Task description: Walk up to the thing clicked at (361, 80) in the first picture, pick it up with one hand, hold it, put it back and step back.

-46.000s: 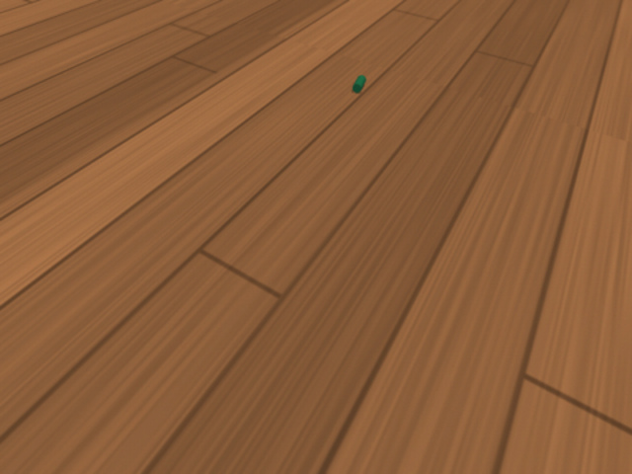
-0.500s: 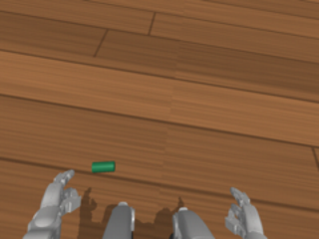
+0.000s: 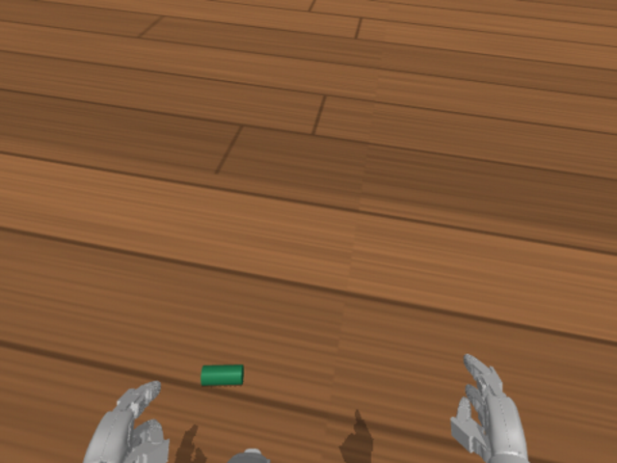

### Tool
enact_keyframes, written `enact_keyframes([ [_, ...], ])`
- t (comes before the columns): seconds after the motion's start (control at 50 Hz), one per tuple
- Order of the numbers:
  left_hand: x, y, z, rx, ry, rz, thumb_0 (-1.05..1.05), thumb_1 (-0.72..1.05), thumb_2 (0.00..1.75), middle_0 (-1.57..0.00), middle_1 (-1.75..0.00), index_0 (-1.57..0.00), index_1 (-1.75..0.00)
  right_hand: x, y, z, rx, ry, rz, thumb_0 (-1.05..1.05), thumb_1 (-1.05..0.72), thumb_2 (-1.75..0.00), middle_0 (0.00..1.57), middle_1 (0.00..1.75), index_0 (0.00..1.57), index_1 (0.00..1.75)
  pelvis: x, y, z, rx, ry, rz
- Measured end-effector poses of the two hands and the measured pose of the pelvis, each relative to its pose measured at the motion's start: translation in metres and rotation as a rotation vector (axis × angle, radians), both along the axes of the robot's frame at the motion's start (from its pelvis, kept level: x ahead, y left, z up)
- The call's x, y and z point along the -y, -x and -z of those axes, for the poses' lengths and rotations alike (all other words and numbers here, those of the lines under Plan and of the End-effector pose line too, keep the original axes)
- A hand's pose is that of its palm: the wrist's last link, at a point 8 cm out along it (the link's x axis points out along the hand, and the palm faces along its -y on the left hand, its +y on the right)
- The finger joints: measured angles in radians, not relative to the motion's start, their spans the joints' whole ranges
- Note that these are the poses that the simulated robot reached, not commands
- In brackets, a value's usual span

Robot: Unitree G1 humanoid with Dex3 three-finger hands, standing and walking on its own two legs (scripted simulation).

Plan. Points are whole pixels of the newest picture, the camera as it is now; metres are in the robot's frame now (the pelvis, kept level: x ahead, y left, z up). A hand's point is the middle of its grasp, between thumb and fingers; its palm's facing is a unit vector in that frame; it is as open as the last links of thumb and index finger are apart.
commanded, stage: home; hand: left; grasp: from above
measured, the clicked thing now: (222, 374) +0.46 +0.24 -0.69
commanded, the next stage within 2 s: stand in 1.78 s
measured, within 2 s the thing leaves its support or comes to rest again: neither
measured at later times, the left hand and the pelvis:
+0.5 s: hand (166, 448) +0.16 +0.18 -0.05, palm faces +0.05 -0.98 -0.19, open 7.4 cm; pelvis +0.00 +0.00 +0.00, yaw +0 degrees
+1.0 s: hand (164, 453) +0.15 +0.18 -0.05, palm faces +0.04 -0.98 -0.19, open 7.4 cm; pelvis -0.01 +0.00 +0.00, yaw -1 degrees
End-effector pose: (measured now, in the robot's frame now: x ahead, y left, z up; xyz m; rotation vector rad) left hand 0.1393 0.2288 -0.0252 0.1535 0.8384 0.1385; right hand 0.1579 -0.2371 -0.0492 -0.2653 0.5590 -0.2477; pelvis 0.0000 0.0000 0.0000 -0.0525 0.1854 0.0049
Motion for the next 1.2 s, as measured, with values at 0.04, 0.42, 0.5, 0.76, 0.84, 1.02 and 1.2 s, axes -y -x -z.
enact_keyframes([
  [0.04,0.0,0.001,0.0,0.002,0.001,-0.001,0.01,0.91,0.9,-0.2,-0.3,-0.2,-0.3,-0.001,-0.001,0.0,0.001,0.002,-0.008,0.02,-0.9,-0.9,0.2,0.3,0.2,0.3,0.0,0.0,0.0,0.001,0.0,-0.001],
  [0.42,0.001,-0.003,-0.002,0.013,-0.005,0.019,0.01,0.91,0.9,-0.2,-0.3,-0.2,-0.3,0.002,0.024,0.011,-0.056,-0.008,0.027,0.02,-0.9,-0.9,0.2,0.3,0.2,0.3,-0.001,0.003,0.001,0.01,-0.001,0.008],
  [0.5,0.001,-0.001,-0.002,0.015,-0.003,0.018,0.01,0.91,0.9,-0.2,-0.3,-0.2,-0.3,0.004,0.027,0.011,-0.057,-0.007,0.029,0.02,-0.9,-0.9,0.2,0.3,0.2,0.3,0.0,0.005,0.001,0.01,-0.001,0.009],
  [0.76,0.002,0.004,-0.001,0.009,-0.002,0.019,0.01,0.91,0.9,-0.2,-0.3,-0.2,-0.3,0.004,0.023,0.006,-0.025,-0.003,0.02,0.02,-0.9,-0.9,0.2,0.3,0.2,0.3,0.0,0.009,0.002,0.014,-0.002,0.008],
  [0.84,0.002,0.005,-0.001,0.01,0.0,0.017,0.01,0.91,0.9,-0.2,-0.3,-0.2,-0.3,0.003,0.022,0.006,-0.02,-0.003,0.017,0.02,-0.9,-0.9,0.2,0.3,0.2,0.3,0.0,0.009,0.002,0.013,-0.001,0.008],
  [1.02,0.0,0.003,0.0,0.004,-0.005,0.021,0.01,0.91,0.9,-0.2,-0.3,-0.2,-0.3,0.002,0.02,0.007,-0.024,-0.005,0.019,0.02,-0.9,-0.9,0.2,0.3,0.2,0.3,-0.001,0.007,0.002,0.009,-0.002,0.009],
  [1.2,0.0,-0.002,0.0,0.008,-0.005,0.022,0.01,0.91,0.9,-0.2,-0.3,-0.2,-0.3,0.002,0.019,0.009,-0.039,-0.006,0.022,0.02,-0.9,-0.9,0.2,0.3,0.2,0.3,-0.001,0.003,0.002,0.004,-0.002,0.011],
])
